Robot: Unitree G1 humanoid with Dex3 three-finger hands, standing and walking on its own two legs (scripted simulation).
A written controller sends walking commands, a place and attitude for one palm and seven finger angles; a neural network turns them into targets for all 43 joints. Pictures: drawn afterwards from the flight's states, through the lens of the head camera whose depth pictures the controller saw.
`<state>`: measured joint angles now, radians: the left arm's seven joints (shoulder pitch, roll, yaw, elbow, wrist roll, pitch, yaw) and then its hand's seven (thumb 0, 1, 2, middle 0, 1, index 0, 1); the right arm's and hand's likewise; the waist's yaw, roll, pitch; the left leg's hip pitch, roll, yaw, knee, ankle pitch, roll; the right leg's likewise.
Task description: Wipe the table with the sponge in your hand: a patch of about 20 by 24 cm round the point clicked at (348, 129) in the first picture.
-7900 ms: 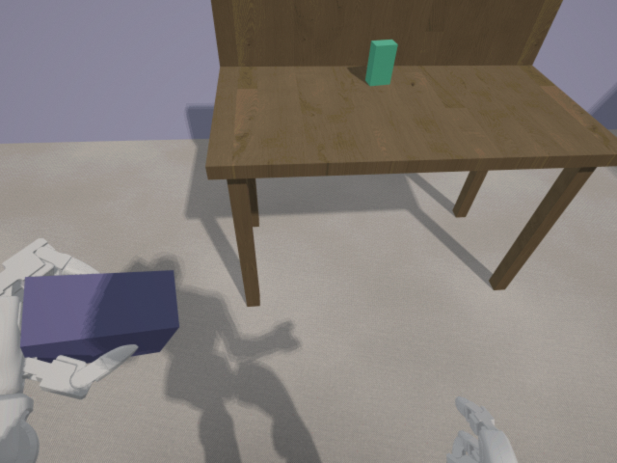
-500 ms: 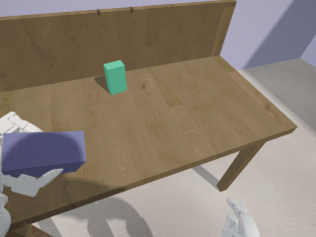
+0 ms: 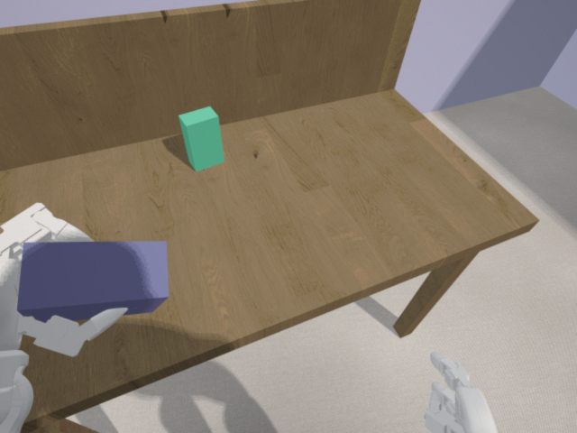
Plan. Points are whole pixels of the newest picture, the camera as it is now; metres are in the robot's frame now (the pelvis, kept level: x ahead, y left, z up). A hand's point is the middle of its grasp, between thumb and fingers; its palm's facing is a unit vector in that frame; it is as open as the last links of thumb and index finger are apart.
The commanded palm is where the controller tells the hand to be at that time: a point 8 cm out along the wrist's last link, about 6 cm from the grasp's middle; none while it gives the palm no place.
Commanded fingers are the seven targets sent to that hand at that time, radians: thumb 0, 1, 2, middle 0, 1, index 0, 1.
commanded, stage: come to a stop and stand still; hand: left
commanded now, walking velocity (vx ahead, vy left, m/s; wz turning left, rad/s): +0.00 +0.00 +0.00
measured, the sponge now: (119, 282) +0.24 +0.20 +0.14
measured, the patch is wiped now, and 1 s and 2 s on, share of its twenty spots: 0.00 0.00 0.00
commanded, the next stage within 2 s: look again from close up in 0.54 s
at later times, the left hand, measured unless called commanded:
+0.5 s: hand (35, 273) +0.23 +0.28 +0.16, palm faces +0.37 -0.85 -0.38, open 9.6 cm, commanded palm +0.17 +0.31 +0.17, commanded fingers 0.00 0.10 1.30 -1.20 -1.60 -1.20 -1.60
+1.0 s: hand (38, 290) +0.22 +0.27 +0.15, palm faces +0.37 -0.85 -0.38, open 9.6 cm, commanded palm +0.15 +0.30 +0.17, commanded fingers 0.00 0.10 1.30 -1.20 -1.60 -1.20 -1.60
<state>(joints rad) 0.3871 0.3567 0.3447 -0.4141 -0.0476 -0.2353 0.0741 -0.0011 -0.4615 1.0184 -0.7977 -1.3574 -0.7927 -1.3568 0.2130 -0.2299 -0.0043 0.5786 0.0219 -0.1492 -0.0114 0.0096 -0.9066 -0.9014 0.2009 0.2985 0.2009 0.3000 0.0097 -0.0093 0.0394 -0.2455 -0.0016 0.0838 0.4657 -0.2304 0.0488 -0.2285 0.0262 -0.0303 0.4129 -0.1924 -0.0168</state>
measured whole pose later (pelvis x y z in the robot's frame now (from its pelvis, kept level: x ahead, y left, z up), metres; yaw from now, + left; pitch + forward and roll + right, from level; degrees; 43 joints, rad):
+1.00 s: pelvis +0.00 +0.02 +0.00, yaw +2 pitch +0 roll -2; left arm 0.43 0.38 0.35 -0.46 -0.04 -0.21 0.09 0.00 -0.46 1.02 -0.80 -1.36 -0.79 -1.36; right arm 0.21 -0.20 0.02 0.58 0.01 -0.12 -0.05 0.01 -0.91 -0.90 0.20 0.30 0.20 0.30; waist 0.01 -0.02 0.04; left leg -0.23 -0.03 0.06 0.44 -0.22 0.07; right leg -0.19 0.00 -0.05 0.36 -0.17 0.01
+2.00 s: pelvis +0.01 -0.05 +0.00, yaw +1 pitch +1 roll -1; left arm 0.47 0.37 0.34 -0.46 -0.08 -0.15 0.10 0.00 -0.46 1.03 -0.79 -1.36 -0.79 -1.36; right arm 0.19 -0.24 0.00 0.60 0.03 -0.08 -0.06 0.01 -0.91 -0.90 0.20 0.30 0.20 0.30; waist 0.01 0.03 0.02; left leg -0.24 0.04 -0.01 0.46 -0.24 -0.02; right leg -0.19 0.09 -0.07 0.37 -0.19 -0.08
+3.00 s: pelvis +0.00 +0.02 +0.00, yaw +0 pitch +1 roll -1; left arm 0.32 0.41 0.43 -0.38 -0.05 -0.26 0.07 0.00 -0.46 1.03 -0.79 -1.36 -0.79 -1.36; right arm 0.21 -0.20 0.02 0.58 0.01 -0.18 0.01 0.01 -0.90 -0.90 0.20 0.30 0.20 0.30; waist 0.02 -0.01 0.04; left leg -0.26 -0.04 0.05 0.46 -0.22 0.07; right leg -0.25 0.00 -0.02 0.43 -0.20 0.01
